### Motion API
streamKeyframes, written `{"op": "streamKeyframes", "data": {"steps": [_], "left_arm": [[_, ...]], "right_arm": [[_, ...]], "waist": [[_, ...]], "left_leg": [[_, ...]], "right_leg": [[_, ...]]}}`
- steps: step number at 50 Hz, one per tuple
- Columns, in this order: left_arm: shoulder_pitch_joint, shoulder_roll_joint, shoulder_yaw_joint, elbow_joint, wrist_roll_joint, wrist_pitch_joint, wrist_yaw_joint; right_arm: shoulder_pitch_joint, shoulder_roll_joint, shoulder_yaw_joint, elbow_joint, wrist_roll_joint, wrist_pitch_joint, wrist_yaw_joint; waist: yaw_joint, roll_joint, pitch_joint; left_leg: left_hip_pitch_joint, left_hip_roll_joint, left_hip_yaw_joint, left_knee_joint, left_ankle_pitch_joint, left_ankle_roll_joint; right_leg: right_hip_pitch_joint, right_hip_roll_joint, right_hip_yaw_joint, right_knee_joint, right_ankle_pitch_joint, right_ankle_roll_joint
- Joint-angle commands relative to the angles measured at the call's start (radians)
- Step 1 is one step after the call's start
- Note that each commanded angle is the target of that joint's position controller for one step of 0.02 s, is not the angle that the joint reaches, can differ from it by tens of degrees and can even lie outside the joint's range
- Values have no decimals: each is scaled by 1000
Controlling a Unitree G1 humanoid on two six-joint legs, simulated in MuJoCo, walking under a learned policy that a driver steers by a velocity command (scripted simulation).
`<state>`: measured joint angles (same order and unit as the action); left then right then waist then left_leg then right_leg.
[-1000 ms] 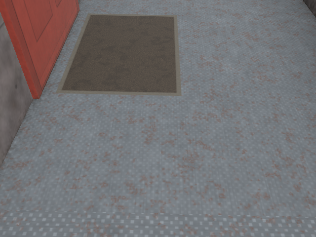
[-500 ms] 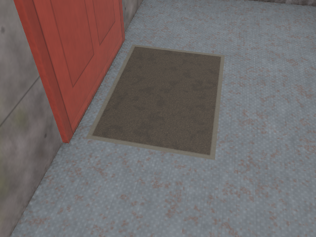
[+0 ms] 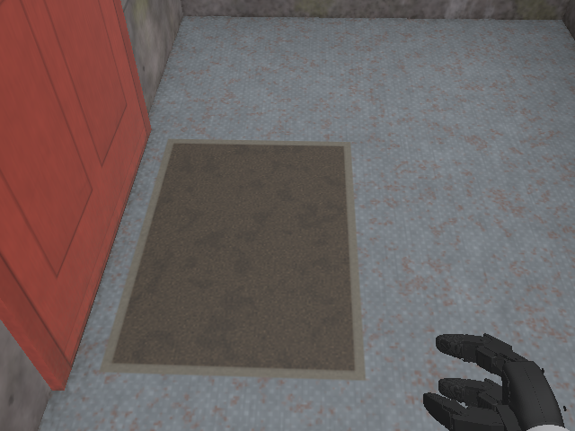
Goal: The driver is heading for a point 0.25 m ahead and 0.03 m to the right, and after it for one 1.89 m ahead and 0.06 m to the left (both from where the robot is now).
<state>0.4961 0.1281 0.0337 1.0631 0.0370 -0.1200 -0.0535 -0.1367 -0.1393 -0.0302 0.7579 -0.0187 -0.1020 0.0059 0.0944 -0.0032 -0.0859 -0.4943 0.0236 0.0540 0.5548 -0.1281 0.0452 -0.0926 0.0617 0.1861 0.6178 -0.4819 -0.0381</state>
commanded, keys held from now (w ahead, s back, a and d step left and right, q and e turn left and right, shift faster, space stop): w+e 0.26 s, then w+q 0.74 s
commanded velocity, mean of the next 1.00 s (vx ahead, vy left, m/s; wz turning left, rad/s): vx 0.50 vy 0.00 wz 0.03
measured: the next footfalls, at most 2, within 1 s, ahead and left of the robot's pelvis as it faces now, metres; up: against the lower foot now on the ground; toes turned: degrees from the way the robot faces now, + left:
right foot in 0.50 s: +0.36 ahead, -0.18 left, +0.00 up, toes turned -13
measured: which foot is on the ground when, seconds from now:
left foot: down 0.00-0.50, up 0.52-1.00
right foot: up 0.00-0.48, down 0.50-1.00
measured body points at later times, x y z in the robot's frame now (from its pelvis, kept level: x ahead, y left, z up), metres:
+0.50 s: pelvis +0.23 -0.03 +0.00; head +0.26 -0.04 +0.45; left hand +0.51 +0.12 -0.08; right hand +0.10 -0.25 -0.14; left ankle +0.09 +0.12 -0.72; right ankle +0.33 -0.16 -0.72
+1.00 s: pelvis +0.47 -0.05 +0.00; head +0.50 -0.04 +0.45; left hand +0.46 +0.22 -0.14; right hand +0.70 -0.27 -0.09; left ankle +0.61 +0.08 -0.70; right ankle +0.33 -0.17 -0.72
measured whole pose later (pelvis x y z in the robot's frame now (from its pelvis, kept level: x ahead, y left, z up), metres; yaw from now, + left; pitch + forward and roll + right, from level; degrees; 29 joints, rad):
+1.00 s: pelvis +0.47 -0.05 +0.00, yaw +5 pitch +2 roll -2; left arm 0.32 0.22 0.09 0.97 -0.01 -0.07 0.04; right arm 0.02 -0.22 -0.07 0.81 0.02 -0.02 0.04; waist 0.05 0.03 0.00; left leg -0.64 0.09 0.06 0.72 -0.13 0.09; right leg 0.07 -0.05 -0.32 0.32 -0.41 0.06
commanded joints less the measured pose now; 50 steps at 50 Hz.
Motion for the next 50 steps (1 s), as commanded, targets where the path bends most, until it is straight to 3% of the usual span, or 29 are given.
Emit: {"op": "streamKeyframes", "data": {"steps": [1,2,3,5,6,8,10,12,13,14,15,17,20,22,23,24,25,26,27,28,29,30,32,33,36,40,43,47,50], "left_arm": [[-88,64,18,-115,-18,-22,-6],[-158,81,33,-119,-17,-7,-4],[-165,73,35,-98,-8,-1,13],[-174,37,38,-91,26,4,12],[-190,-6,31,-94,32,11,7],[-242,-20,32,-103,11,10,-15],[-303,2,33,-118,8,7,-36],[-369,-3,18,-141,15,21,-43],[-433,90,49,-225,-115,58,29],[-427,95,44,-225,-110,76,54],[-440,100,44,-244,-89,85,63],[-510,99,43,-278,-72,93,60],[-615,85,35,-316,-69,83,42],[-644,86,38,-338,-75,71,32],[-603,108,48,-334,-73,65,32],[-467,147,71,-304,-61,60,36],[-270,221,103,-244,-53,52,43],[-79,353,133,-209,-28,45,61],[-71,366,121,-209,-20,43,60],[-112,279,99,-220,-14,42,56],[-202,219,82,-226,-28,40,50],[-285,172,68,-231,-37,36,43],[-344,105,53,-210,-27,25,39],[-336,108,55,-191,-23,23,42],[-306,157,64,-163,-10,15,62],[-277,187,66,-153,-9,16,84],[-229,223,76,-145,-21,17,97],[-185,258,94,-137,-43,35,100],[-213,304,107,-150,-62,48,98]], "right_arm": [[544,-164,-68,93,-32,-27,-26],[448,-166,-77,88,-28,-32,-41],[371,-121,-70,73,-14,-27,-51],[303,0,-36,72,-6,-14,-43],[281,-10,-43,66,-16,-15,-51],[322,2,-41,90,-38,-17,-37],[345,-12,-41,111,-45,-26,-13],[390,-26,-40,147,-56,-34,4],[383,-177,-79,156,17,-25,-20],[410,-192,-81,171,26,-20,-32],[430,-179,-77,184,26,-18,-38],[469,-158,-72,212,34,-9,-40],[537,-159,-71,245,42,-1,-31],[555,-196,-79,255,49,10,-27],[558,-210,-79,264,53,15,-26],[537,-213,-74,269,60,17,-30],[509,-215,-68,257,50,21,-28],[483,-154,-51,204,31,11,-28],[567,-56,-20,198,32,-12,-17],[517,-124,-50,208,66,-25,-15],[464,-128,-55,180,72,-22,-26],[413,-134,-61,167,60,-14,-40],[428,-104,-66,164,56,15,-47],[440,-88,-64,161,59,31,-41],[388,-116,-74,133,51,61,-36],[275,-121,-69,88,36,65,-16],[159,-112,-54,45,33,69,7],[50,-125,-48,-14,39,73,34],[126,-168,-67,-26,38,77,41]], "waist": [[-250,289,-294],[-225,157,-49],[-180,100,35],[-109,84,36],[-96,81,21],[-112,62,16],[-104,58,65],[-92,46,105],[-93,3,136],[-86,20,120],[-84,29,142],[-96,40,185],[-130,17,205],[-131,39,184],[-102,70,155],[-22,101,94],[61,108,-30],[99,-25,-205],[38,-194,-341],[36,-124,-281],[1,-136,-173],[-33,-88,-95],[-98,-111,-9],[-117,-116,14],[-132,-75,82],[-115,-62,117],[-74,-42,151],[-43,-35,186],[-101,-88,118]], "left_leg": [[992,458,-666,-227,144,363],[704,411,-530,-279,-135,242],[518,365,-403,-328,-168,191],[399,311,-246,-383,30,166],[383,300,-196,-398,86,163],[412,263,-75,-433,135,171],[381,250,18,-455,196,182],[355,268,74,-478,283,195],[339,235,72,-436,205,90],[340,261,66,-446,160,93],[335,270,59,-456,129,102],[381,267,54,-463,106,112],[461,267,36,-432,131,123],[505,259,27,-368,307,133],[525,254,29,-291,465,126],[496,234,48,-148,612,102],[368,185,76,85,586,74],[19,82,101,465,194,8],[-213,-24,-47,718,-453,-18],[-289,20,-150,823,-415,-20],[-323,71,-134,825,-319,-14],[-289,107,-118,794,-239,-12],[-196,142,-133,757,-134,-1],[-188,146,-138,751,-113,10],[-253,141,-156,690,-19,8],[-272,121,-137,475,147,-7],[-263,114,-82,317,176,-2],[-285,99,-24,188,47,32],[-86,4,79,144,-114,81]], "right_leg": [[-743,25,-76,650,-98,22],[-778,-61,-76,754,25,-27],[-730,-114,-94,708,120,-47],[-617,-151,-90,615,219,-65],[-597,-157,-96,595,211,-55],[-628,-161,-106,544,303,-45],[-657,-179,-123,439,412,-49],[-630,-200,-131,292,485,-58],[-640,-167,-141,342,442,-35],[-633,-179,-116,302,445,-30],[-627,-181,-110,260,457,-27],[-651,-180,-142,184,463,-28],[-614,-166,-200,65,413,-37],[-519,-120,-245,-12,324,-47],[-433,-86,-266,-57,284,-57],[-252,-51,-281,-129,321,-73],[37,-67,-254,-94,392,-99],[424,-327,63,-69,515,-181],[568,-505,426,-214,487,-272],[475,-479,365,-244,485,-241],[332,-453,202,-261,481,-198],[178,-409,99,-303,473,-164],[-28,-356,-46,-387,434,-120],[-65,-352,-74,-423,412,-121],[-97,-350,-184,-463,493,-123],[-83,-322,-305,-463,533,-101],[-20,-351,-344,-475,507,-99],[133,-393,-381,-414,573,-88],[161,-385,-428,-228,1026,-62]]}}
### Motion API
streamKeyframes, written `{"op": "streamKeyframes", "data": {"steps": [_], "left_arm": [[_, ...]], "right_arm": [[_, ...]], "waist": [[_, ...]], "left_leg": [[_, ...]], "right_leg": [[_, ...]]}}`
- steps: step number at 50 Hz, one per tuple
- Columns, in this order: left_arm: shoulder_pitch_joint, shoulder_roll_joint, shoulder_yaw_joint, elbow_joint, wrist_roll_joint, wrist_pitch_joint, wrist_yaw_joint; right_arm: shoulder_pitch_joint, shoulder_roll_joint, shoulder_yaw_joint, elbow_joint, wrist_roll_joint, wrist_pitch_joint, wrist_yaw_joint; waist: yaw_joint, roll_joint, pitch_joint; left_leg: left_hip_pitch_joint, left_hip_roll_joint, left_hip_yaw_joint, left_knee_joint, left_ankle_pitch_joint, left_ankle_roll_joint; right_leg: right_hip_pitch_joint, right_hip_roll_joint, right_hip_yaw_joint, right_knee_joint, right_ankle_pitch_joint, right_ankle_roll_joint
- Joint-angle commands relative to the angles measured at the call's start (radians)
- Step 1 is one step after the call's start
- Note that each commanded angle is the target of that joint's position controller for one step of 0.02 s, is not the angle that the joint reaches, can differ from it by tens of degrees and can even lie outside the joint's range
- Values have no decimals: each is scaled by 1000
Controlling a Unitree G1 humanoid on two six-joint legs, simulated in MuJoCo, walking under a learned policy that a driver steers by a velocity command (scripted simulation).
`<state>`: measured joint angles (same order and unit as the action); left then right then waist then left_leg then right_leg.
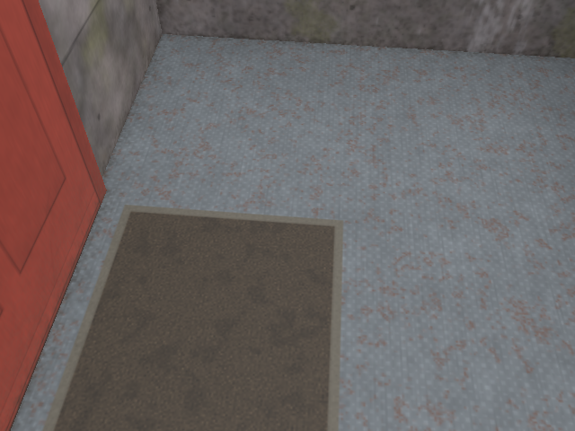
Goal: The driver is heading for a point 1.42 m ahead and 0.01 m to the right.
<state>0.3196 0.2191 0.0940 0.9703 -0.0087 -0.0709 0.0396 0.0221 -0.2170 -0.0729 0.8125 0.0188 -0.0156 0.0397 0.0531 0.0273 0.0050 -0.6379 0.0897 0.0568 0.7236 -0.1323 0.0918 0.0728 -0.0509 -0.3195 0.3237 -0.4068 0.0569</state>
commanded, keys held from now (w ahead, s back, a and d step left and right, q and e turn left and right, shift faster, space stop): w+q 0.20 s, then w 0.02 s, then w+e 0.78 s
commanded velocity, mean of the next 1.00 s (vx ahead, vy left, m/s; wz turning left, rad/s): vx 0.50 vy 0.00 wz -0.09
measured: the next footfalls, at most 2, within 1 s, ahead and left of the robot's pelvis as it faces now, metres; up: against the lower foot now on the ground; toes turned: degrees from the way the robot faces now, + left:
left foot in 0.04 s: +0.19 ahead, +0.11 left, +0.00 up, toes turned +7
right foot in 0.62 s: +0.55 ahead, -0.04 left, +0.00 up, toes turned +3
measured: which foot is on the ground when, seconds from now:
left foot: up 0.00-0.02, down 0.04-0.64, up 0.66-1.00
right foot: down 0.00-0.06, up 0.08-0.60, down 0.62-1.00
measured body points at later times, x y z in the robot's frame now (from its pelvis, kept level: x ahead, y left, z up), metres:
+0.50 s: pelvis +0.27 +0.04 +0.01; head +0.30 +0.06 +0.46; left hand +0.44 +0.31 -0.09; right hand +0.37 -0.23 -0.10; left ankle +0.15 +0.10 -0.72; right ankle +0.49 -0.08 -0.68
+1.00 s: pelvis +0.58 +0.03 +0.02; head +0.62 +0.02 +0.46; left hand +0.68 +0.30 -0.09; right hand +0.78 -0.23 -0.06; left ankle +0.78 +0.18 -0.68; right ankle +0.51 -0.05 -0.72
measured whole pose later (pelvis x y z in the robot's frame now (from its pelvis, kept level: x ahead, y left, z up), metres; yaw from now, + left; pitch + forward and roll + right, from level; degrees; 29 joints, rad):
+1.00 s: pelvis +0.58 +0.03 +0.02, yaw -8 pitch +4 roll +0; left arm 0.32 0.27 0.07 0.74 -0.03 -0.04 0.01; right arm 0.03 -0.26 -0.04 0.67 -0.01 -0.10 0.00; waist 0.07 0.03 0.01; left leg -0.65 0.05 -0.11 0.60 0.00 -0.06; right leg -0.18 0.13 0.16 0.40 -0.27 -0.09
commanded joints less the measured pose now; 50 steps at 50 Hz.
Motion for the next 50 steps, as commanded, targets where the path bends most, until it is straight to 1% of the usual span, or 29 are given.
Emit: {"op": "streamKeyframes", "data": {"steps": [1,2,3,4,5,6,7,8,9,11,13,19,25,26,28,29,30,31,32,33,34,35,36,37,39,41,43,46,50], "left_arm": [[-62,225,48,-63,-23,7,4],[-60,218,43,-69,-21,10,3],[-63,143,21,-103,19,3,4],[-11,47,-11,-169,13,-41,-11],[-145,132,7,-186,-31,-80,-26],[-194,135,5,-202,-46,-94,-30],[-193,128,4,-187,-23,-96,-20],[-186,144,15,-185,2,-86,-12],[-171,148,21,-190,4,-69,-13],[-171,129,19,-210,12,-43,-12],[-196,111,11,-216,29,-31,-13],[-350,100,-10,-255,1,-29,-36],[-444,100,-25,-303,-13,-39,-87],[-446,87,-30,-313,-21,-39,-95],[-396,109,-22,-311,-16,-39,-107],[-336,135,-10,-300,-9,-36,-106],[-210,173,9,-273,-6,-32,-102],[-51,218,30,-238,-4,-28,-93],[87,305,49,-220,-1,-20,-78],[81,286,38,-223,-13,-21,-81],[67,232,27,-231,-15,-11,-75],[2,200,18,-252,-11,-7,-67],[-57,186,10,-266,-5,-8,-68],[-97,167,3,-279,0,-11,-66],[-120,159,-1,-296,3,-11,-61],[-103,177,4,-299,-3,-13,-50],[-80,204,14,-297,-10,-9,-37],[-28,205,17,-287,-20,8,-28],[35,198,16,-279,-25,27,-25]], "right_arm": [[85,-122,-44,-56,6,-11,6],[254,-191,-82,-8,9,-13,-5],[359,-302,-111,16,7,-11,-23],[330,-350,-105,-17,0,-27,-16],[368,-268,-79,-26,-14,-33,-11],[330,-213,-65,-23,-15,-42,-14],[246,-177,-53,-46,-6,-49,-15],[183,-145,-43,-58,-5,-53,-18],[163,-124,-35,-69,-12,-57,-21],[178,-144,-36,-66,-3,-62,-38],[215,-168,-38,-55,-11,-62,-50],[293,-171,-30,-17,-17,-66,-57],[332,-187,-27,19,-28,-53,-61],[338,-183,-27,26,-19,-51,-66],[308,-200,-29,12,-20,-47,-69],[290,-217,-33,4,-17,-45,-72],[260,-232,-35,-5,-15,-40,-76],[232,-233,-32,-18,-15,-42,-79],[278,-168,-10,-44,-49,-58,-77],[365,-97,17,-55,-39,-90,-53],[278,-184,1,-71,-8,-120,-35],[179,-192,2,-108,16,-132,-30],[138,-177,4,-120,-1,-136,-36],[136,-185,-6,-127,-24,-128,-45],[180,-171,-9,-138,-34,-105,-53],[170,-149,-5,-154,-39,-89,-60],[101,-123,6,-179,-44,-86,-63],[-5,-95,17,-202,-36,-93,-55],[-85,-125,7,-232,-15,-107,-36]], "waist": [[-129,-120,-31],[-203,-91,-125],[-202,102,-182],[-102,270,-339],[-173,115,-333],[-158,90,-227],[-109,-10,-160],[-68,-16,-127],[-40,-5,-119],[-18,-18,-100],[-28,-16,-80],[-113,40,-22],[-159,29,54],[-156,41,52],[-120,70,5],[-85,95,-42],[-12,99,-104],[73,69,-175],[79,-134,-296],[12,-320,-428],[62,-194,-370],[56,-117,-229],[11,0,-124],[-26,15,-92],[-74,-38,-63],[-80,-56,-51],[-62,-63,-42],[-10,-95,-51],[24,-118,-54]], "left_leg": [[208,-115,108,-83,-100,61],[472,-165,93,-153,-34,98],[740,35,-235,-161,67,164],[1001,227,-840,-377,-179,364],[1014,233,-841,-471,-188,308],[925,208,-689,-447,-105,265],[760,165,-559,-435,5,230],[619,128,-464,-437,98,208],[538,103,-427,-452,141,200],[472,84,-387,-474,193,198],[454,78,-320,-494,288,187],[543,63,-197,-526,261,101],[732,131,-139,-484,329,81],[763,146,-128,-456,382,78],[761,138,-79,-377,693,58],[762,129,-63,-302,881,46],[741,108,-36,-155,1004,27],[604,73,-8,65,919,-5],[313,-29,27,438,367,-55],[-33,-198,-114,719,-407,-101],[-142,-126,-209,752,-351,-78],[-178,-80,-187,702,-273,-68],[-147,-43,-168,614,-229,-68],[-80,-14,-164,531,-200,-77],[-15,9,-155,444,-191,-98],[-11,11,-128,340,-156,-126],[11,-7,-108,189,-29,-150],[96,-62,-95,-42,163,-160],[123,-102,-121,-190,153,-149]], "right_leg": [[-16,-248,53,227,1082,-139],[-115,-197,40,465,1021,-103],[-438,-128,47,820,435,-49],[-790,87,266,1110,-169,-9],[-911,51,404,1164,-119,-37],[-968,10,390,1124,-31,-66],[-904,-41,396,1044,48,-74],[-818,-73,397,961,89,-69],[-752,-89,403,922,110,-65],[-733,-89,393,821,131,-38],[-757,-88,369,720,215,-14],[-793,-69,346,395,523,-41],[-881,-25,318,270,461,-95],[-881,-9,311,250,422,-111],[-745,47,253,247,355,-150],[-647,84,226,259,310,-170],[-492,122,208,234,307,-196],[-242,104,266,198,393,-234],[89,-116,578,238,510,-331],[357,-295,1105,65,318,-507],[326,-253,1059,5,138,-445],[182,-223,928,-15,134,-404],[-4,-190,841,-42,231,-383],[-124,-161,779,-58,329,-372],[-249,-117,717,-92,419,-374],[-318,-93,652,-98,516,-369],[-367,-53,592,-94,542,-343],[-384,-1,557,-53,486,-292],[-278,-37,671,30,371,-275]]}}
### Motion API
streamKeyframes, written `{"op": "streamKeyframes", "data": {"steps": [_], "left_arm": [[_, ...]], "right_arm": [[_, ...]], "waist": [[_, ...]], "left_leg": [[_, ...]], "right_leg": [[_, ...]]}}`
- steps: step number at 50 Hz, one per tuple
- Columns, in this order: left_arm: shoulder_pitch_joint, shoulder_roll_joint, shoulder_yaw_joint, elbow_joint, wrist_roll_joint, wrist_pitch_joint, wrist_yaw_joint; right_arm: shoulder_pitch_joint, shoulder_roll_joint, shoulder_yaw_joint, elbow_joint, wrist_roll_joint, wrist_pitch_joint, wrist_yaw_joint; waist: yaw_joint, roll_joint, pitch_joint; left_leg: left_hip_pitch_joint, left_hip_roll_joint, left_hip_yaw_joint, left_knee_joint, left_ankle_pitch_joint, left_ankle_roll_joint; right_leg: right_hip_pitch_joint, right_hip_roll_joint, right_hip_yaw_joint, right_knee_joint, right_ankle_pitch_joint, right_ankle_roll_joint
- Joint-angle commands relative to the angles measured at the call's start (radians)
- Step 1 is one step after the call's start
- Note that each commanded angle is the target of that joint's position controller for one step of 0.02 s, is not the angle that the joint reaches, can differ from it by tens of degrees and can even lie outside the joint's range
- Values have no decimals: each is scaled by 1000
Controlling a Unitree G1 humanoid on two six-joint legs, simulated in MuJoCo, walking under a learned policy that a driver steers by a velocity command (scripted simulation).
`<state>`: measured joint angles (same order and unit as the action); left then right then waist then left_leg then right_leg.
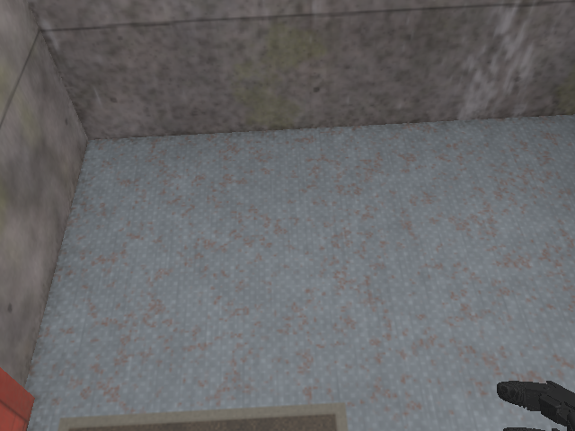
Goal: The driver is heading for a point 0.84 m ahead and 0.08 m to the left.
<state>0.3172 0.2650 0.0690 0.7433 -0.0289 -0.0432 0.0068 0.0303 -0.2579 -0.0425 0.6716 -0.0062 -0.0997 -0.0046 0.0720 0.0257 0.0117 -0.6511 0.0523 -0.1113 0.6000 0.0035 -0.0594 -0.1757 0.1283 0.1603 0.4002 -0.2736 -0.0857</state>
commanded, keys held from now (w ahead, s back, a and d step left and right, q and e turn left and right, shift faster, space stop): w+e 0.02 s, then w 0.36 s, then w+q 0.62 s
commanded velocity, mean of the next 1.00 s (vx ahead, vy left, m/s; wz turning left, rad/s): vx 0.50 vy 0.00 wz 0.10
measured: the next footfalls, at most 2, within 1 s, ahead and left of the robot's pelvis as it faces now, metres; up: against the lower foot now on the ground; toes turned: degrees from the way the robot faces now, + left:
left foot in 0.10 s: +0.23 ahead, +0.14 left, +0.00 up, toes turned -7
right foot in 0.56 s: +0.44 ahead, -0.15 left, +0.00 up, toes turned -4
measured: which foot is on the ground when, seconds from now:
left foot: up 0.00-0.08, down 0.10-0.56, up 0.58-1.00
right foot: down 0.00-0.12, up 0.14-0.54, down 0.56-1.00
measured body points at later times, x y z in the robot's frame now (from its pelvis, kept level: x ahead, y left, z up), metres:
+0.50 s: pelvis +0.26 +0.01 +0.00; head +0.29 +0.01 +0.45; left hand +0.53 +0.20 -0.07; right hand +0.22 -0.26 -0.13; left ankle +0.19 +0.14 -0.74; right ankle +0.39 -0.15 -0.71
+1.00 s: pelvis +0.51 -0.01 -0.01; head +0.54 +0.00 +0.44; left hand +0.49 +0.28 -0.13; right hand +0.76 -0.21 -0.09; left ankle +0.65 +0.15 -0.71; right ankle +0.40 -0.14 -0.74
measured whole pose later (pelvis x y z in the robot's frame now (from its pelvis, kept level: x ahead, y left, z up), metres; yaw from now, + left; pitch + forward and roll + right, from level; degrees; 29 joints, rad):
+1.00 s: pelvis +0.51 -0.01 -0.01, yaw +10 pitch +2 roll -3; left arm 0.35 0.28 0.09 0.81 -0.01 -0.07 0.01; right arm 0.09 -0.27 -0.05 0.68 0.02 -0.02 0.05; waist 0.08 0.04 0.01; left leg -0.67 0.09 0.00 0.72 -0.05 0.03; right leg 0.05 -0.02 -0.24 0.26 -0.34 0.03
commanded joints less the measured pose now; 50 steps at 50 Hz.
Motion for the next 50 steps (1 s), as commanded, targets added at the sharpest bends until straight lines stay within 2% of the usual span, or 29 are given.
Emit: {"op": "streamKeyframes", "data": {"steps": [1,3,4,5,6,7,8,9,11,13,15,17,20,23,25,26,27,28,29,30,31,32,33,34,36,41,45,48,50], "left_arm": [[41,150,42,-55,-2,3,9],[22,142,41,-62,6,6,11],[12,120,34,-69,9,2,9],[-7,75,17,-89,19,-7,4],[128,28,1,-94,4,-18,5],[158,73,1,-84,-6,-21,8],[63,146,18,-90,-9,-22,1],[-29,143,17,-108,-1,-19,-1],[-88,120,18,-131,20,-18,-1],[-55,91,13,-123,17,-13,-2],[-79,69,3,-132,23,-11,-3],[-140,45,-11,-146,29,-16,-6],[-239,31,-21,-167,24,-24,-16],[-305,58,-12,-199,13,-36,-24],[-307,82,-2,-210,8,-46,-28],[-273,87,3,-201,10,-50,-33],[-197,109,17,-179,14,-51,-30],[-73,156,38,-155,26,-57,-20],[113,240,59,-139,44,-53,-7],[136,269,63,-123,50,-42,-13],[117,181,43,-126,36,-42,-14],[66,138,28,-125,27,-44,-12],[3,113,17,-126,31,-46,-15],[-44,89,11,-120,35,-50,-19],[-86,75,13,-105,40,-63,-19],[-69,116,34,-54,44,-70,-2],[-41,154,46,-25,35,-59,8],[-7,182,57,1,19,-44,9],[-3,202,65,11,8,-31,10]], "right_arm": [[-91,-98,-30,-94,12,-28,13],[-21,-115,-41,-77,12,-41,21],[60,-135,-53,-59,3,-46,18],[195,-179,-68,-47,-16,-51,12],[335,-263,-92,-13,-34,-42,8],[381,-221,-87,12,-3,-30,20],[331,-145,-64,-3,7,-24,13],[283,-123,-53,-13,-3,-13,9],[227,-91,-33,-2,-10,-12,9],[215,-79,-24,14,-6,-17,12],[224,-103,-27,36,4,-19,12],[232,-133,-33,56,13,-14,7],[275,-163,-36,89,28,-5,6],[328,-190,-41,119,45,10,11],[334,-195,-43,131,48,21,9],[331,-209,-47,131,42,32,10],[333,-195,-42,132,39,37,9],[324,-156,-32,121,28,32,7],[313,-78,-5,83,-2,23,5],[428,-44,5,67,28,5,5],[383,-144,-23,86,45,6,2],[307,-166,-33,67,45,10,3],[275,-147,-33,65,38,18,1],[261,-136,-37,59,30,27,1],[277,-101,-36,57,36,49,4],[192,-68,-31,14,25,68,13],[61,-52,-20,-28,24,63,40],[-14,-59,-20,-70,28,65,56],[-29,-76,-27,-92,27,67,64]], "waist": [[-1,-123,-62],[-43,-154,-74],[-84,-158,-113],[-149,-113,-221],[-136,143,-367],[-148,283,-363],[-168,154,-222],[-163,72,-126],[-119,47,-21],[-82,77,-22],[-75,68,-21],[-90,52,-21],[-127,49,-10],[-147,61,10],[-132,72,9],[-105,84,-10],[-66,68,-50],[-2,41,-126],[68,-118,-293],[12,-387,-383],[35,-241,-282],[29,-178,-172],[-4,-121,-116],[-31,-128,-63],[-72,-148,-31],[-77,-85,3],[-31,-74,41],[-10,-76,67],[-19,-88,63]], "left_leg": [[150,-71,39,-97,-19,14],[236,-70,55,-149,-50,53],[364,-59,61,-174,-39,87],[588,64,-41,-133,-26,155],[957,272,-416,-145,-138,329],[990,368,-688,-258,-328,392],[888,330,-590,-281,-433,357],[765,283,-454,-293,-394,320],[573,202,-293,-352,-232,284],[502,165,-214,-384,-117,280],[481,160,-149,-405,-14,290],[465,146,-84,-417,31,281],[442,124,-31,-416,13,261],[483,148,-74,-390,-20,260],[522,170,-113,-353,-37,243],[522,164,-106,-303,-36,233],[491,137,-93,-229,29,214],[414,79,-55,-53,56,172],[221,-8,26,287,-224,119],[-68,-85,34,546,-600,85],[-160,-34,-19,669,-554,76],[-189,-1,-6,683,-459,78],[-149,32,8,660,-383,73],[-124,54,8,622,-334,68],[-54,75,7,592,-281,59],[-107,77,2,436,-115,36],[-56,62,68,213,25,57],[-54,53,106,117,-24,89],[-21,26,146,79,-114,121]], "right_leg": [[4,-229,230,-18,218,-127],[39,-243,255,48,248,-106],[25,-210,232,126,327,-80],[-64,-166,169,332,306,-43],[-387,-32,31,671,42,37],[-556,-42,17,849,-310,58],[-640,-83,37,916,-242,64],[-640,-120,1,924,-156,65],[-591,-175,-27,816,-43,58],[-530,-196,-59,743,-14,64],[-530,-210,-87,645,22,80],[-496,-218,-110,503,118,89],[-404,-194,-140,309,242,93],[-357,-166,-139,196,233,93],[-308,-156,-133,126,204,80],[-240,-146,-147,91,176,67],[-102,-132,-165,62,170,47],[97,-187,-111,66,199,12],[380,-412,109,92,243,-53],[543,-574,496,-32,31,-184],[467,-541,483,-75,-102,-168],[354,-508,336,-89,-86,-136],[238,-462,236,-120,-13,-117],[151,-428,157,-156,51,-112],[50,-402,45,-215,152,-104],[60,-402,-142,-248,344,-106],[81,-392,-258,-252,336,-75],[162,-418,-296,-228,346,-56],[216,-432,-323,-166,482,-38]]}}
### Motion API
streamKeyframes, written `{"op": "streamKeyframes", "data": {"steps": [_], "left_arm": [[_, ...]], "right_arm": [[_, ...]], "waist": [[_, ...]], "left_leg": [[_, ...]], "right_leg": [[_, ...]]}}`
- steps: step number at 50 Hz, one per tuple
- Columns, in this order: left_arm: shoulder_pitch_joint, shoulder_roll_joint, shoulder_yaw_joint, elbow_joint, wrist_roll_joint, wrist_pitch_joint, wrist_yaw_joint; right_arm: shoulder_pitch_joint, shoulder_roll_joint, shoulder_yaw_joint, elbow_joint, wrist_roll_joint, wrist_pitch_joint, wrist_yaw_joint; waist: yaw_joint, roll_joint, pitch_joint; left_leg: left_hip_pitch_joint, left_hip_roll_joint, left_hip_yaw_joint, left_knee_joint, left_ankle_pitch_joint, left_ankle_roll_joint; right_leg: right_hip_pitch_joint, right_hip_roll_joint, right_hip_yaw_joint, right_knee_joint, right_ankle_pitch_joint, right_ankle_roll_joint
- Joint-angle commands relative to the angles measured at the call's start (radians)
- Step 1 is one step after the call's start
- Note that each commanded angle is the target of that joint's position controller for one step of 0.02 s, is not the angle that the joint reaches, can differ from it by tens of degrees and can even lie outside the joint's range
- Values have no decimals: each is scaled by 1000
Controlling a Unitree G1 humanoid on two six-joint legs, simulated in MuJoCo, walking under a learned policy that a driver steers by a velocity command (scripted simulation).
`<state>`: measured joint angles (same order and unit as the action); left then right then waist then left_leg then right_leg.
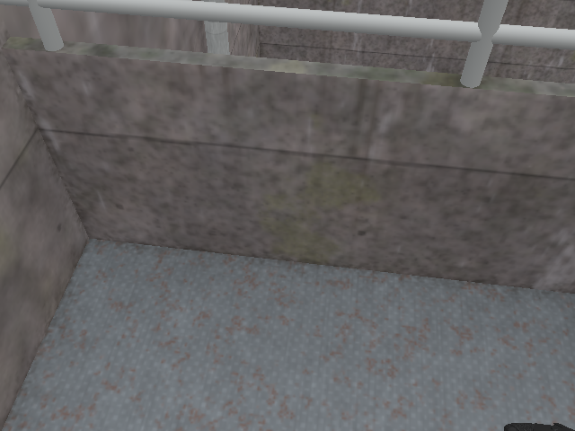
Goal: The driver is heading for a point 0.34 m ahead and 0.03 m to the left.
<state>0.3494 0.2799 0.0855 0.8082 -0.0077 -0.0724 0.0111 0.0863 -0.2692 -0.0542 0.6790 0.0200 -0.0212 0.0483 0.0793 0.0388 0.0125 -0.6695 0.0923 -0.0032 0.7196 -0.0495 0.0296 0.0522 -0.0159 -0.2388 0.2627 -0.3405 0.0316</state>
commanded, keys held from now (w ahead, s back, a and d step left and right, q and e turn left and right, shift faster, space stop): w+q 0.16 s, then no key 0.84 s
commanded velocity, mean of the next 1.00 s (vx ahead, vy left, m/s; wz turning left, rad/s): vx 0.19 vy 0.00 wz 0.22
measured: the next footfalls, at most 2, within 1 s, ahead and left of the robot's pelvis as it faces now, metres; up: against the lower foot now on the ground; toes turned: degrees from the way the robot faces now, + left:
left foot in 0.08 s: +0.21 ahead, +0.12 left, +0.00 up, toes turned +6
right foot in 0.54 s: +0.44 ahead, -0.05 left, +0.00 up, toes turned +12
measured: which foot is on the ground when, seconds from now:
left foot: up 0.00-0.06, down 0.08-0.58, up 0.60-0.76, down 0.78-1.00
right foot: down 0.00-0.08, up 0.10-0.52, down 0.54-1.00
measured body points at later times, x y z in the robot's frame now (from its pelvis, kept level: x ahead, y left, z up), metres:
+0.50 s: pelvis +0.24 +0.05 +0.01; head +0.26 +0.07 +0.45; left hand +0.38 +0.32 -0.09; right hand +0.39 -0.21 -0.10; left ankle +0.17 +0.12 -0.73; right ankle +0.41 -0.06 -0.70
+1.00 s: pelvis +0.32 +0.06 +0.00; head +0.32 +0.07 +0.45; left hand +0.36 +0.33 -0.13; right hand +0.45 -0.18 -0.13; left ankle +0.26 +0.18 -0.73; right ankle +0.40 -0.05 -0.73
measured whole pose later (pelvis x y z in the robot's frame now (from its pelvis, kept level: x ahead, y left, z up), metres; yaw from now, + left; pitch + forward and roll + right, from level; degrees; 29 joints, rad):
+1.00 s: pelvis +0.32 +0.06 +0.00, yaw +13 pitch -1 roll -1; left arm 0.19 0.23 0.04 0.87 0.02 -0.01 0.01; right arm 0.27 -0.23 -0.03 0.88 0.00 -0.03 -0.03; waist 0.02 -0.01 0.02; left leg -0.20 0.02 -0.04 0.57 -0.36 -0.01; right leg -0.32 0.00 0.00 0.52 -0.18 0.01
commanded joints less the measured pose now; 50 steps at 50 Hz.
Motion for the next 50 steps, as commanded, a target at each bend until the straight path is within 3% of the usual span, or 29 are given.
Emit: {"op": "streamKeyframes", "data": {"steps": [1,3,4,5,6,7,8,9,10,12,15,19,22,23,25,27,28,29,30,31,33,35,37,39,40,41,42,45,50], "left_arm": [[-41,204,53,-53,-17,4,8],[-65,221,55,-56,-28,20,13],[-47,190,41,-64,-16,17,18],[20,52,-2,-121,33,0,11],[-23,81,-12,-144,4,-44,2],[-133,154,3,-173,-33,-66,-7],[-166,137,-6,-181,-24,-80,-7],[-159,123,-8,-167,5,-77,-3],[-141,143,3,-159,21,-62,-1],[-103,137,11,-137,13,-19,6],[-111,78,-5,-128,32,9,12],[-246,23,-38,-152,12,8,2],[-305,63,-23,-168,12,-25,-25],[-289,75,-12,-160,23,-31,-32],[-271,74,-8,-169,21,-38,-36],[-187,124,6,-136,48,-53,-29],[-169,204,22,-137,76,-57,-14],[-115,153,2,-131,83,-49,-16],[-91,61,-21,-112,57,-30,-18],[-119,25,-35,-101,23,-13,-18],[-237,92,-20,-112,19,13,-13],[-324,118,-12,-114,20,30,0],[-342,68,-27,-111,27,55,9],[-248,42,-36,-72,25,53,9],[-217,50,-32,-64,29,52,6],[-235,41,-34,-57,38,49,7],[-241,48,-30,-48,37,46,10],[-184,47,-25,-17,26,48,9],[-190,32,-22,18,32,43,0]], "right_arm": [[-65,-80,-25,-105,-2,-9,13],[136,-141,-64,-63,0,-5,8],[307,-216,-101,-17,3,1,-8],[321,-345,-124,-13,11,1,-25],[332,-317,-105,-63,1,-17,-22],[308,-240,-82,-62,-15,-30,-20],[271,-214,-76,-58,-10,-40,-26],[196,-172,-61,-64,-14,-41,-27],[133,-127,-42,-82,-25,-42,-29],[90,-112,-38,-86,-24,-53,-25],[122,-163,-51,-37,-25,-62,-34],[171,-141,-40,15,-7,-10,-69],[160,-153,-41,25,-11,14,-82],[159,-140,-33,37,-22,13,-76],[161,-125,-25,60,-15,7,-64],[157,-118,-15,78,-23,-11,-59],[185,-119,-16,77,-39,-19,-64],[307,-76,-1,98,-26,-29,-66],[291,-107,0,101,-17,-20,-62],[267,-133,-4,105,-8,-1,-63],[195,-130,-8,102,-1,50,-80],[218,-98,-4,115,-8,68,-90],[244,-54,5,139,-24,75,-96],[212,-115,-2,118,-49,72,-95],[171,-160,-9,111,-43,70,-98],[139,-114,1,113,-43,60,-95],[119,-82,12,111,-45,47,-94],[142,-104,-2,140,-25,-11,-86],[196,-96,-13,173,-23,-34,-83]], "waist": [[-45,-119,37],[-166,-122,-79],[-237,-75,-169],[-148,219,-218],[-177,179,-414],[-214,94,-310],[-184,35,-209],[-132,-20,-145],[-89,-3,-113],[-47,6,-114],[-44,-5,-114],[-96,26,-90],[-125,40,-71],[-128,30,-76],[-114,47,-81],[-65,14,-103],[-84,-46,-154],[-95,-186,-324],[-60,-276,-399],[-62,-246,-327],[-87,-117,-167],[-128,-172,-94],[-146,-192,-102],[-105,-118,-84],[-50,1,-39],[-48,59,-15],[-47,56,-2],[-40,55,10],[-60,-16,6]], "left_leg": [[57,-47,71,-49,-116,53],[343,-145,133,-126,-125,107],[644,-140,57,-147,-68,148],[966,126,-459,-209,-122,303],[1080,250,-869,-388,-268,415],[1033,221,-738,-414,-233,354],[887,189,-615,-413,-164,320],[736,160,-503,-403,-11,289],[616,129,-407,-414,195,271],[518,99,-304,-412,463,249],[440,71,-171,-406,655,230],[503,42,-144,-407,480,180],[514,45,-171,-395,342,169],[516,52,-175,-340,364,165],[535,71,-212,-282,340,159],[486,-3,-185,-149,356,103],[382,-86,-140,-14,234,48],[265,-135,-131,179,-85,-25],[232,-137,-106,275,-515,-61],[202,-99,-129,315,-660,-70],[213,-56,-106,299,-593,-88],[349,-36,-76,69,-458,-91],[494,-72,-26,-145,-202,-75],[497,-10,-108,-276,-146,-28],[361,13,-145,-302,-328,16],[244,7,-151,-348,-489,25],[215,-2,-143,-365,-499,9],[264,-16,-118,-349,-376,-21],[327,-14,-105,-283,-284,-9]], "right_leg": [[5,-286,58,35,719,-144],[-26,-244,6,329,981,-106],[-212,-203,-5,592,825,-62],[-669,-37,24,979,-58,10],[-819,50,293,1161,-278,15],[-918,-4,335,1168,-182,-2],[-909,-46,326,1088,-87,-22],[-839,-83,319,1006,-27,-20],[-750,-108,319,953,3,-14],[-652,-109,308,886,-1,0],[-591,-73,277,739,107,24],[-606,-45,275,487,334,34],[-567,-23,266,375,403,14],[-544,-24,271,366,359,7],[-515,-9,265,314,288,-28],[-327,-20,275,187,672,-81],[-173,-119,364,247,1089,-134],[52,-284,497,298,1303,-303],[70,-354,602,244,1227,-383],[-12,-346,643,182,931,-373],[-243,-306,611,100,507,-302],[-425,-209,504,34,211,-222],[-462,-143,417,42,84,-192],[-449,-88,368,79,-110,-106],[-391,-33,310,107,-99,-65],[-282,-17,274,150,1,-39],[-236,-16,270,180,75,-38],[-233,-24,275,203,173,-44],[-246,-6,270,238,278,-45]]}}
